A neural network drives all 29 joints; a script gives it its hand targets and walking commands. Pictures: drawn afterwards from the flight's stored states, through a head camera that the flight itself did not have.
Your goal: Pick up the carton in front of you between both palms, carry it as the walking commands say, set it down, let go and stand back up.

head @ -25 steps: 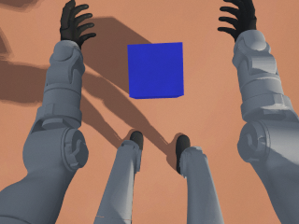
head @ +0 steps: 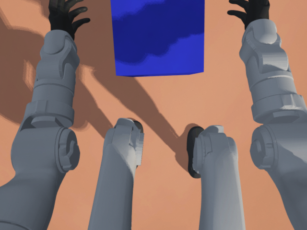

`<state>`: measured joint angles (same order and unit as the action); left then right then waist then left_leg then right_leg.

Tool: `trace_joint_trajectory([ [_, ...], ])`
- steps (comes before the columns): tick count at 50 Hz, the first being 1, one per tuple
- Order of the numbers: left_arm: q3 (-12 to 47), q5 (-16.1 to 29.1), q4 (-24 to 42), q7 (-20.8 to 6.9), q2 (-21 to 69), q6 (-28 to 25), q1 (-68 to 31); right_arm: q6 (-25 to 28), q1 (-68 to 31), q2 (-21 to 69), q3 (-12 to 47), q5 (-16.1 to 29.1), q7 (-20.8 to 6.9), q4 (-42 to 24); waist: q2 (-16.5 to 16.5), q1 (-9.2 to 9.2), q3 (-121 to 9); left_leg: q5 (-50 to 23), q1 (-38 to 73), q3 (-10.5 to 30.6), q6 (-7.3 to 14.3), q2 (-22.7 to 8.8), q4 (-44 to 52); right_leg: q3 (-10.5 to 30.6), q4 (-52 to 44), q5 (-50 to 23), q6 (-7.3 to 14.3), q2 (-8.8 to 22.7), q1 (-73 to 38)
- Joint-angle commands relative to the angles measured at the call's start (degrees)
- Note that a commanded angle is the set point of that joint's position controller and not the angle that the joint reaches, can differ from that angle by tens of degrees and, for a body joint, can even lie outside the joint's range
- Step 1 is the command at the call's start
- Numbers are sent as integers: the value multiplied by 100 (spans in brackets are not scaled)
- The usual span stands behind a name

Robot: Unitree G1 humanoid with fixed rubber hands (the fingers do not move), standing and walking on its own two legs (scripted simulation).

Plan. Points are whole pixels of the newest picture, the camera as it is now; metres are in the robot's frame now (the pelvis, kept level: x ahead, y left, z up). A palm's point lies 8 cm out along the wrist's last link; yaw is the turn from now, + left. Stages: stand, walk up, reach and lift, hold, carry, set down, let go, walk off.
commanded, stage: reach and lift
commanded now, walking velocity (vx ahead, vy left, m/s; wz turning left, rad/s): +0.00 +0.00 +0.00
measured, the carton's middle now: (159, 40) +0.52 +0.05 -0.33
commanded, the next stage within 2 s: none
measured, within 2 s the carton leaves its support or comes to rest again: leaves its support in 1.18 s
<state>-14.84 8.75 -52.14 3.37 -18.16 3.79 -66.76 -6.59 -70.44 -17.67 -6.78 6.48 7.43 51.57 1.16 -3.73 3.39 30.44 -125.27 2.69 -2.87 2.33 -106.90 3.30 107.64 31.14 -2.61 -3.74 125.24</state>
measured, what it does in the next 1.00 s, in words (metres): lowers itself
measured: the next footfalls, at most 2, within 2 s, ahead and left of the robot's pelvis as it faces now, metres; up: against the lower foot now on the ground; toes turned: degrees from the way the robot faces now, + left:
none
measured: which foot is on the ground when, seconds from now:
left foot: down 0.00-1.00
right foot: down 0.00-1.00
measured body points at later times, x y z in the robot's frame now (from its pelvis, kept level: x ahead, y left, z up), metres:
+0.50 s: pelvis -0.01 +0.01 -0.09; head +0.36 +0.01 +0.15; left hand +0.52 +0.22 -0.27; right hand +0.55 -0.14 -0.28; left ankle +0.10 +0.13 -0.42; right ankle +0.09 -0.12 -0.42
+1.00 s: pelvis -0.02 +0.00 -0.08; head +0.35 +0.01 +0.16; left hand +0.52 +0.20 -0.26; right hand +0.55 -0.11 -0.27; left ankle +0.10 +0.13 -0.42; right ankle +0.09 -0.13 -0.42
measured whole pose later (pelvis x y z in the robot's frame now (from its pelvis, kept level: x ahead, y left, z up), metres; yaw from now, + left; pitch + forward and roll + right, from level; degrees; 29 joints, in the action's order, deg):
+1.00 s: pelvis -0.02 +0.00 -0.08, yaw +0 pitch +37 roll +1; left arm -10.9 9.5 -66.6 7.7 -16.5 3.0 -85.0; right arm -3.9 -89.1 -16.4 -4.8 6.7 8.7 69.1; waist 0.6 -3.3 21.8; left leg 31.0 -129.5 1.7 -2.7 1.6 -123.5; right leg 3.1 124.7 32.2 -2.9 -3.7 129.4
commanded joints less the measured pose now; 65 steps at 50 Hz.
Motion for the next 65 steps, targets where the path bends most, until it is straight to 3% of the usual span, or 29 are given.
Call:
trace_joint_trajectory([
  [1,55,125,381,60,-928,4,-1754,-7,-1993,-623,16,134,33,-376,310,-244,-6675,-1613,3075,-799,-95,-53,502,-571,-403,-1487,-48,-21,-4050],
  [5,184,137,-224,126,-930,-4,-2234,34,-2403,-772,23,184,-9,331,184,-188,-5839,-1019,2856,-709,-69,-149,213,-591,-119,-818,-40,77,-3335],
  [11,374,180,-854,178,-1026,-196,-2762,281,-2832,-952,121,317,-107,978,25,-148,-5200,-1121,2835,-539,-44,-209,-283,-531,389,-778,-15,178,-2674],
  [14,444,255,-763,218,-1132,-301,-3054,412,-3078,-1075,263,447,-119,935,20,-193,-5335,-1407,2880,-518,-46,-191,-517,-505,645,-1006,-10,210,-2751],
  [17,511,390,-683,243,-1162,-373,-3145,494,-3245,-1106,375,476,-90,769,283,-149,-5458,-1804,3034,-444,0,-153,-686,-594,889,-1368,-48,183,-2807],
  [23,657,526,-711,353,-848,-415,-2660,565,-2931,-1051,564,610,-116,599,246,-164,-5898,-2617,3618,-459,-3,-47,-945,-634,1134,-1973,-55,131,-2929],
  [29,564,417,-843,332,-755,-423,-2401,525,-2511,-768,523,540,-93,903,253,-144,-5306,-2111,2931,-550,-31,-60,-893,-543,1007,-1720,-66,106,-2752],
  [34,558,387,-797,309,-759,-441,-2607,532,-2696,-754,490,495,-55,928,197,-124,-5103,-1769,2611,-575,-37,-81,-826,-474,881,-1489,-30,104,-2767],
  [40,951,554,-787,284,-196,-422,-3109,530,-3176,-161,809,625,-59,915,257,-147,-5031,-1535,2605,-592,-10,-8,-725,-472,783,-1294,3,23,-2923],
  [42,824,388,-886,303,-93,-420,-3147,526,-3247,-30,747,492,-47,953,273,-171,-4957,-1480,2669,-588,-10,25,-710,-479,762,-1218,-9,-16,-2952],
  [44,981,306,-765,176,693,-400,-3462,510,-3477,607,788,328,-140,913,241,-66,-4913,-1451,2754,-595,4,93,-723,-496,738,-1196,2,-86,-2954],
  [48,1552,95,-470,-639,3897,-114,-4863,328,-4463,3913,1167,61,-918,899,258,-52,-4640,-1423,2636,-656,39,293,-866,-572,870,-1164,124,-333,-2608],
  [52,1514,-141,-55,-1209,5060,242,-4894,42,-4324,5183,874,-209,-1437,655,265,-56,-4489,-1460,2434,-730,96,414,-937,-738,991,-1201,163,-429,-2252],
  [56,1816,63,603,-1362,5611,392,-4944,-71,-4381,5782,1140,53,-1533,31,264,-158,-5490,-2150,2857,-780,134,422,-1026,-776,1111,-1826,190,-466,-2557],
  [60,2368,468,1535,-1270,6225,554,-4937,-176,-4708,6386,1812,500,-1409,-1013,298,-264,-7580,-3035,3945,-836,85,468,-1043,-836,1129,-2550,150,-524,-3474],
  [65,2644,268,2183,-1236,6804,945,-4589,-539,-4336,7086,2114,311,-1286,-1753,233,-177,-9034,-3029,4208,-949,19,554,-731,-903,729,-2650,76,-631,-4116],
])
